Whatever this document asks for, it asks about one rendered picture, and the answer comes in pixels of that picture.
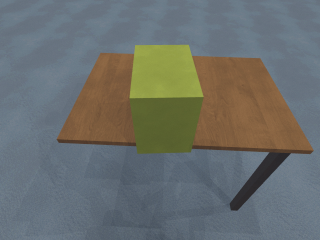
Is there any table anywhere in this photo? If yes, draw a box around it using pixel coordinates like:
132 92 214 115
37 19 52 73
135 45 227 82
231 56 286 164
57 53 314 211

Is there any carton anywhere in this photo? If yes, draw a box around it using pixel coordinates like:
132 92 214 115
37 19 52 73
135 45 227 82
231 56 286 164
129 45 204 154

